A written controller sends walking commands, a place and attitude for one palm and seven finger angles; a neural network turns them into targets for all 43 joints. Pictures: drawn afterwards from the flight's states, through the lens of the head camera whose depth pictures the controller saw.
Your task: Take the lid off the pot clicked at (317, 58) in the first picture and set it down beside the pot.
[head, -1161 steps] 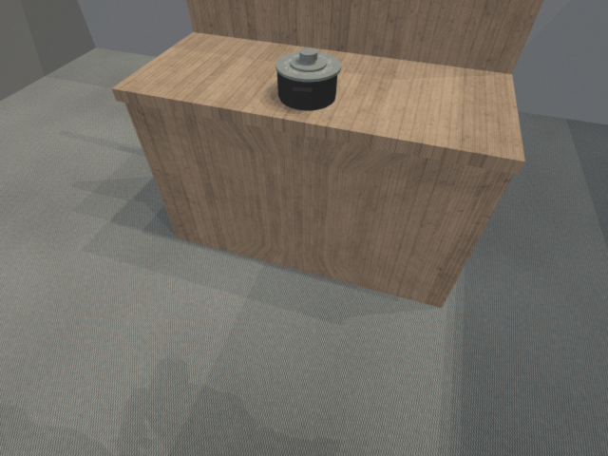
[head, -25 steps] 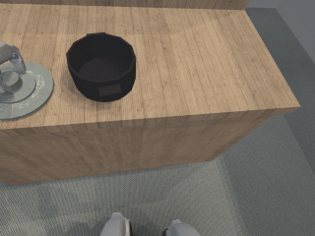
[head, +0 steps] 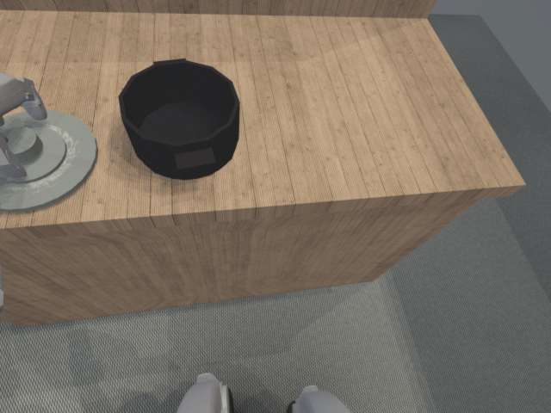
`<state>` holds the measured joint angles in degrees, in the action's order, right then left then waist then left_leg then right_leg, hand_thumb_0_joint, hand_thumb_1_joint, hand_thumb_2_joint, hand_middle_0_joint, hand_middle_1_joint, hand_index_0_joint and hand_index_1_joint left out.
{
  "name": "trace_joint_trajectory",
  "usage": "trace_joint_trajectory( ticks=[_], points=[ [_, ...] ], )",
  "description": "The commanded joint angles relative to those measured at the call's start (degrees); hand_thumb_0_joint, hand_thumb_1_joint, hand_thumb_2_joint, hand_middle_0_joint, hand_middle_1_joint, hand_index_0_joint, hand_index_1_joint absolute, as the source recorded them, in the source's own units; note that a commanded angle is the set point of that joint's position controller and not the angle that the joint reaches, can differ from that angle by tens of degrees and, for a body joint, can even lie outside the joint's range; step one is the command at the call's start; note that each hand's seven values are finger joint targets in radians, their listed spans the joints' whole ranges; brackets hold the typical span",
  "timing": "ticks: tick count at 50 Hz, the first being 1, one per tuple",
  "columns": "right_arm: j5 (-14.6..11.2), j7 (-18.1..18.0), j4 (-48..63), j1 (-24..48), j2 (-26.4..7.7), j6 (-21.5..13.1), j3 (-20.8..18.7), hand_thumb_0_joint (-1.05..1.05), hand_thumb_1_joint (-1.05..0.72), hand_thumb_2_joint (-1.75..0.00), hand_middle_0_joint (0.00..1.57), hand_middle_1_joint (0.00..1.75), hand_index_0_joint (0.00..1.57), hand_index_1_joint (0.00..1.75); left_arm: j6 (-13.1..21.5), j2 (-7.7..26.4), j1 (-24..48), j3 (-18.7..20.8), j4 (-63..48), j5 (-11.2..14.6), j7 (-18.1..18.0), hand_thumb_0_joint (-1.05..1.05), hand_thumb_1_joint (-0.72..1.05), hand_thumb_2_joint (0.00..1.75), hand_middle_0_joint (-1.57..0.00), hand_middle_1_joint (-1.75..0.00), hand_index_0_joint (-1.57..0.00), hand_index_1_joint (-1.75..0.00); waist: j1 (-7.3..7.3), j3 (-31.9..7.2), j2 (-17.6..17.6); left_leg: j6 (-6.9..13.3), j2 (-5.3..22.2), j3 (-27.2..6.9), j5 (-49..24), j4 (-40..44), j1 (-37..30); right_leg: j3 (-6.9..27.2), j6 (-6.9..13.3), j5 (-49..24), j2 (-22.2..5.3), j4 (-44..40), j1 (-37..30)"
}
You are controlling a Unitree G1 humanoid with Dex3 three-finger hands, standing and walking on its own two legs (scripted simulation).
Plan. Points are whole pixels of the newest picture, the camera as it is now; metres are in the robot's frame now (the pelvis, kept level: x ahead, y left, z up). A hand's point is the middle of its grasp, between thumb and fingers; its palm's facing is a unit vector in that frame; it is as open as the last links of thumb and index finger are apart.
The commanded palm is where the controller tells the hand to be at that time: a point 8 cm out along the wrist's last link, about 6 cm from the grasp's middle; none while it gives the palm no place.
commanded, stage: raise the empty hand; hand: left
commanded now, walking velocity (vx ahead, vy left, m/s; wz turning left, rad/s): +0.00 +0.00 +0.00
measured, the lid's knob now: (20, 144) +0.50 +0.33 +0.04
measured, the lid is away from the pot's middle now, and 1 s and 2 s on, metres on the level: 0.23 0.23 0.23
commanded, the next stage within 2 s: draw the hand back to the body in 1.26 s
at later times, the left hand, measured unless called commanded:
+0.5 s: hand out of the picture +0.48 +0.33 +0.12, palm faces -0.40 -0.12 -0.91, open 11.0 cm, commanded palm +0.52 +0.32 +0.18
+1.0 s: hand out of the picture +0.48 +0.32 +0.17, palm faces -0.37 -0.11 -0.92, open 11.0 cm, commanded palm +0.51 +0.32 +0.24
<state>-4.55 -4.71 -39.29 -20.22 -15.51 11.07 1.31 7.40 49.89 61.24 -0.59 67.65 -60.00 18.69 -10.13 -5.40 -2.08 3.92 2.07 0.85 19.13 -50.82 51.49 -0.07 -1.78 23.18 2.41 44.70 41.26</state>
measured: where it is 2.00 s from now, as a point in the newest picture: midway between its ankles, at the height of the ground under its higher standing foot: outside the picture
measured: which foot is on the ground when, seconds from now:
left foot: down 0.00-1.00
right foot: down 0.00-1.00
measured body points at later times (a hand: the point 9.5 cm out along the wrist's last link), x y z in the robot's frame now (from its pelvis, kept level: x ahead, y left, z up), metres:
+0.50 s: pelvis +0.01 +0.00 +0.01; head +0.10 +0.03 +0.45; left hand +0.50 +0.33 +0.17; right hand +0.00 -0.28 -0.10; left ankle +0.04 +0.07 -0.69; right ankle -0.02 -0.16 -0.69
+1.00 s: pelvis +0.01 -0.01 +0.02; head +0.09 +0.01 +0.46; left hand +0.50 +0.33 +0.23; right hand +0.02 -0.29 -0.09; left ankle +0.04 +0.07 -0.69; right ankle -0.02 -0.16 -0.69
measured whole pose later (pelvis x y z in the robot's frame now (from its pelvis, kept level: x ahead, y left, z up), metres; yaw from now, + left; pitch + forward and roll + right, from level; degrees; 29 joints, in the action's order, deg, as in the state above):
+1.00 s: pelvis +0.01 -0.01 +0.02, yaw +1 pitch +14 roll -4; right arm -6.2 -4.9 -39.8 -20.2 -16.6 10.6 1.1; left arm 3.0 50.1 66.8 -4.6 65.9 -57.7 25.3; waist -8.5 -5.4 -2.3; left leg 3.5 1.3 1.3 16.9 -42.7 40.3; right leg 0.5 -1.7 20.7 1.8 36.7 30.3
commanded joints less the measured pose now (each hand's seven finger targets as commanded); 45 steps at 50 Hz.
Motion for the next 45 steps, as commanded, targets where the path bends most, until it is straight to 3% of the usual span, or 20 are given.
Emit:
trace_joint_trajectory(
  ticks=[1,4,8,14,17,19,20,23,25,26,27,31,34,35,37,38,40,42,44,45],
  points=[
    [0.5,-1.1,1.7,-9.5,-12.2,-0.2,-4.1,0.00,-0.90,-0.90,0.20,0.30,0.20,0.30,0.2,19.0,27.8,5.3,-14.3,0.8,-2.4,0.00,-0.01,0.64,-0.34,-0.87,-0.34,-0.87,0.28,-29.3,-11.4,-0.3,-1.0,-4.5,-23.1,4.0,-40.8,-3.1,3.7,-12.2,3.9,-6.2,6.6],
    [0.2,-1.5,1.5,-9.2,-12.0,-0.8,-3.7,0.00,-0.90,-0.90,0.20,0.30,0.20,0.30,0.2,16.9,29.0,3.6,-14.4,1.8,-1.9,0.00,-0.01,0.64,-0.34,-0.87,-0.34,-0.87,-0.29,-27.4,-11.5,-0.1,-1.2,-4.1,-22.0,4.4,-40.3,-3.4,3.6,-11.7,3.8,-6.6,6.8],
    [0.0,-1.4,1.5,-8.9,-12.1,-1.1,-3.6,0.00,-0.90,-0.90,0.20,0.30,0.20,0.30,-1.1,17.7,27.3,3.5,-10.5,0.8,-2.0,0.00,-0.01,0.64,-0.34,-0.87,-0.34,-0.87,0.05,-23.8,-11.7,-0.2,-1.3,-4.1,-17.3,5.6,-38.4,-3.3,3.8,-9.8,3.8,-7.6,6.9],
    [-0.2,-1.2,1.8,-8.8,-12.0,-1.1,-3.6,0.00,-0.90,-0.90,0.20,0.30,0.20,0.30,-1.2,15.9,26.7,2.6,-12.5,2.1,0.2,0.00,-0.01,0.64,-0.34,-0.87,-0.34,-0.87,0.89,-25.7,-11.0,-0.1,-1.4,-3.4,-24.0,5.5,-40.8,-3.6,3.8,-12.9,4.0,-7.7,4.4],
    [-0.5,-1.2,1.6,-8.5,-12.4,-0.9,-3.6,0.00,-0.90,-0.90,0.20,0.30,0.20,0.30,-2.0,15.3,28.4,0.8,-10.4,2.3,1.3,0.00,-0.01,0.64,-0.34,-0.87,-0.34,-0.87,-0.20,-22.1,-8.4,0.0,-1.3,-3.8,-18.1,6.7,-38.0,-3.5,3.6,-11.3,3.9,-8.6,4.5],
    [-0.4,-1.4,1.7,-8.3,-12.1,-1.2,-3.7,0.00,-0.90,-0.90,0.20,0.30,0.20,0.30,-1.1,14.8,31.2,0.7,-16.1,2.7,1.5,0.00,-0.01,0.64,-0.34,-0.87,-0.34,-0.87,0.60,-25.7,-12.2,-0.1,-1.0,-4.0,-22.5,6.9,-42.7,-3.6,3.8,-11.7,3.8,-8.6,4.7],
    [-0.1,-1.3,1.3,-8.9,-12.2,-1.0,-4.1,0.00,-0.90,-0.90,0.20,0.30,0.20,0.30,-1.1,16.9,32.1,2.2,-16.2,2.1,1.3,0.00,-0.01,0.64,-0.34,-0.87,-0.34,-0.87,0.44,-27.8,-12.5,-0.3,-0.7,-4.4,-23.8,6.6,-44.9,-3.3,3.6,-12.2,4.0,-8.9,4.6],
    [-0.4,-1.2,1.5,-8.5,-11.9,-0.9,-4.0,0.00,-0.90,-0.90,0.20,0.30,0.20,0.30,-1.2,15.2,28.9,1.6,-12.3,2.4,1.8,0.00,-0.01,0.64,-0.34,-0.87,-0.34,-0.87,0.32,-23.6,-10.9,-0.3,-1.1,-4.3,-22.3,6.9,-42.6,-3.5,3.7,-11.6,4.0,-9.5,5.2],
    [-0.5,-1.2,1.5,-8.3,-12.3,-0.8,-3.8,0.00,-0.90,-0.90,0.20,0.30,0.20,0.30,-1.3,17.9,29.5,3.4,-12.4,2.5,1.6,0.00,-0.01,0.64,-0.34,-0.87,-0.34,-0.87,1.01,-23.7,-10.5,-0.4,-1.0,-4.2,-22.6,7.8,-41.9,-3.4,3.7,-12.0,3.8,-9.4,3.4],
    [-0.6,-1.0,1.8,-8.1,-12.0,-0.7,-3.8,0.00,-0.90,-0.90,0.20,0.30,0.20,0.30,-1.8,15.2,29.0,1.4,-11.3,2.2,1.6,0.00,-0.01,0.64,-0.34,-0.87,-0.34,-0.87,0.75,-22.3,-10.6,-0.4,-1.2,-4.4,-21.3,8.0,-41.6,-3.5,3.8,-11.3,3.8,-9.8,4.3],
    [-0.7,-0.9,1.9,-8.0,-12.1,-0.8,-3.7,0.00,-0.90,-0.90,0.20,0.30,0.20,0.30,-2.1,15.2,28.6,1.3,-10.9,2.3,1.6,0.00,-0.01,0.64,-0.34,-0.87,-0.34,-0.87,1.00,-20.9,-9.5,-0.4,-1.2,-4.4,-19.7,8.5,-40.7,-3.8,3.9,-10.6,3.8,-10.0,4.2],
    [-0.4,-0.6,1.9,-8.1,-11.8,-0.8,-4.2,0.00,-0.90,-0.90,0.20,0.30,0.20,0.30,-2.8,13.4,31.4,0.1,-13.8,1.9,1.8,0.00,-0.01,0.64,-0.34,-0.87,-0.34,-0.87,0.96,-25.3,-10.6,-0.4,-1.1,-4.5,-24.4,8.3,-45.1,-3.5,3.8,-12.5,3.8,-10.5,3.3],
    [-0.7,-0.9,2.7,-7.6,-11.8,-0.9,-3.8,0.00,-0.90,-0.90,0.20,0.30,0.20,0.30,-2.4,17.3,31.1,3.4,-15.5,3.1,2.2,0.00,-0.01,0.64,-0.34,-0.87,-0.34,-0.87,2.10,-27.5,-8.4,0.1,-1.7,-3.4,-25.8,8.7,-44.2,-3.3,3.7,-15.3,3.6,-10.5,-1.7],
    [-0.6,-0.8,2.6,-7.5,-11.9,-0.7,-4.1,0.00,-0.90,-0.90,0.20,0.30,0.20,0.30,-2.8,17.7,32.7,3.2,-15.8,2.6,2.2,0.00,-0.01,0.64,-0.34,-0.87,-0.34,-0.87,1.57,-28.5,-9.5,-0.2,-1.5,-3.6,-25.4,9.0,-44.9,-2.9,3.5,-15.4,3.5,-10.9,-1.6],
    [-0.9,-0.5,2.2,-7.2,-12.0,-0.7,-4.0,0.00,-0.90,-0.90,0.20,0.30,0.20,0.30,-3.7,13.1,31.4,-0.4,-12.3,2.7,2.5,0.00,-0.01,0.64,-0.34,-0.87,-0.34,-0.87,1.06,-22.6,-8.7,-0.3,-1.4,-3.9,-22.5,9.9,-43.3,-3.6,3.7,-13.0,3.5,-11.7,1.1],
    [-1.0,-0.5,2.0,-7.1,-11.9,-0.8,-4.1,0.00,-0.90,-0.90,0.20,0.30,0.20,0.30,-4.2,11.5,31.0,-1.6,-10.0,2.7,2.8,0.00,-0.01,0.64,-0.34,-0.87,-0.34,-0.87,0.49,-19.5,-6.2,-0.1,-1.5,-3.8,-18.6,10.6,-41.8,-3.7,3.6,-11.4,3.5,-12.3,1.7],
    [-1.1,-0.7,2.2,-6.6,-12.2,-0.9,-3.7,0.00,-0.90,-0.90,0.20,0.30,0.20,0.30,-4.5,14.6,30.8,-0.1,-9.3,2.3,2.7,0.00,-0.01,0.64,-0.34,-0.87,-0.34,-0.87,1.24,-19.1,-6.2,0.1,-1.9,-2.8,-16.0,11.2,-39.6,-3.0,3.7,-11.2,3.3,-12.5,-0.9],
    [-1.3,-0.8,2.2,-6.3,-12.2,-1.0,-3.3,0.00,-0.90,-0.90,0.20,0.30,0.20,0.30,-4.9,14.7,31.8,-1.1,-9.0,2.4,3.0,0.00,-0.01,0.64,-0.34,-0.87,-0.34,-0.87,1.02,-17.9,-5.0,0.4,-2.3,-2.2,-13.8,11.7,-37.4,-2.9,3.7,-11.9,3.1,-12.9,-2.7],
    [-1.3,-1.0,2.8,-5.8,-12.0,-1.3,-3.3,0.00,-0.90,-0.90,0.20,0.30,0.20,0.30,-4.2,16.5,33.5,0.3,-13.0,2.6,3.3,0.00,-0.01,0.64,-0.34,-0.87,-0.34,-0.87,1.99,-22.4,-6.4,0.6,-2.5,-1.7,-16.8,11.4,-39.7,-2.6,3.8,-14.3,3.0,-12.6,-5.4],
    [-1.2,-1.1,2.6,-6.1,-12.0,-1.1,-3.5,0.00,-0.90,-0.90,0.20,0.30,0.20,0.30,-4.3,18.0,34.9,0.9,-13.1,1.9,3.3,0.00,-0.01,0.64,-0.34,-0.87,-0.34,-0.87,1.48,-23.6,-8.1,0.5,-2.3,-1.9,-17.7,11.2,-41.0,-2.3,3.6,-15.0,3.0,-12.8,-5.4]
  ],
)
